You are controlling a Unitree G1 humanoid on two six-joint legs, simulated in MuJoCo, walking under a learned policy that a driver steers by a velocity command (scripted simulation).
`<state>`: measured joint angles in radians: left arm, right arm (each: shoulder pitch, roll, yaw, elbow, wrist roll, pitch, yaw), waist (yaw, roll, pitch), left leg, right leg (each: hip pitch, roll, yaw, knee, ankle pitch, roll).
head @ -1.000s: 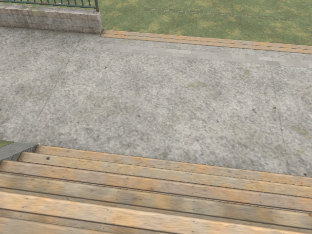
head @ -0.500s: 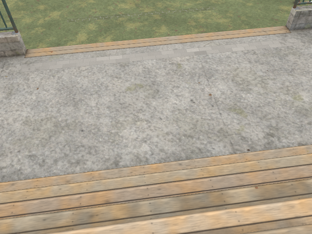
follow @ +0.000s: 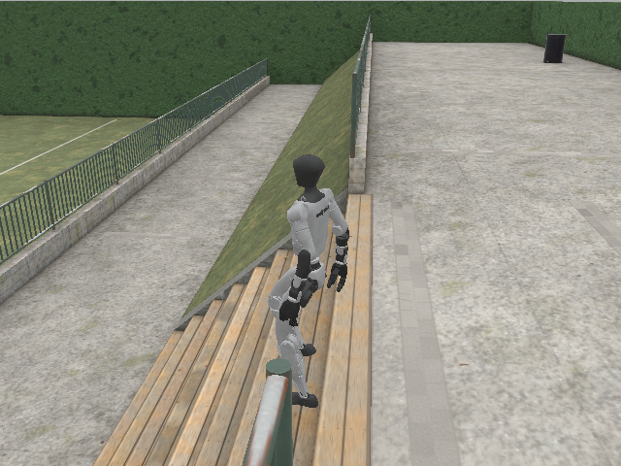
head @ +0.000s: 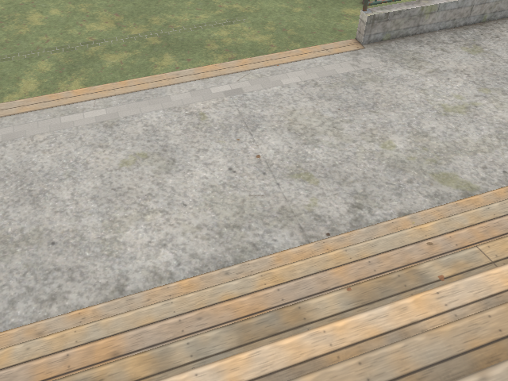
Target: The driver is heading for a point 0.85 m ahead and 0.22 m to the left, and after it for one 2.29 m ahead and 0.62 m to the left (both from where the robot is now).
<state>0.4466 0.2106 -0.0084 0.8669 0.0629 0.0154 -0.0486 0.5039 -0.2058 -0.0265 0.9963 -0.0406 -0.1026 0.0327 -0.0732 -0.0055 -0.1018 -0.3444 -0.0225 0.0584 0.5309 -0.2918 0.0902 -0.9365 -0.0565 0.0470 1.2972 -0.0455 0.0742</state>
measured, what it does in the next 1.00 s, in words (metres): goes down, turning left: right foot, then left foot 0.20 m lower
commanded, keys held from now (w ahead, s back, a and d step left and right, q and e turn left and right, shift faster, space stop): w+q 0.96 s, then w+e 0.04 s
